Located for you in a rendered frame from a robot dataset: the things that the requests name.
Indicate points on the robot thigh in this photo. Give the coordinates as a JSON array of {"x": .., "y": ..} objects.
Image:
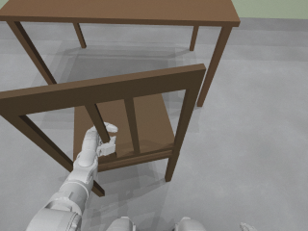
[
  {"x": 122, "y": 224},
  {"x": 189, "y": 225}
]

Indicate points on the left robot thigh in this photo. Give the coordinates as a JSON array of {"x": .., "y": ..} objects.
[{"x": 122, "y": 224}]

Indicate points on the left robot forearm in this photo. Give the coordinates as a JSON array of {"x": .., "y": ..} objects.
[{"x": 76, "y": 188}]

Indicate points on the table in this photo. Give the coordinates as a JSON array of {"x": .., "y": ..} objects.
[{"x": 208, "y": 13}]

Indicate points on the right robot thigh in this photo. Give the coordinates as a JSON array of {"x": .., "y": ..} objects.
[{"x": 189, "y": 225}]

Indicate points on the left robot upper arm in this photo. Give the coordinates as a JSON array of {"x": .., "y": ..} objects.
[{"x": 56, "y": 220}]

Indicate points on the left robot hand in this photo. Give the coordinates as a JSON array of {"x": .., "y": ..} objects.
[{"x": 92, "y": 141}]

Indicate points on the chair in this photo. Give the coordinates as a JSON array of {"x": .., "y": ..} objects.
[{"x": 132, "y": 102}]

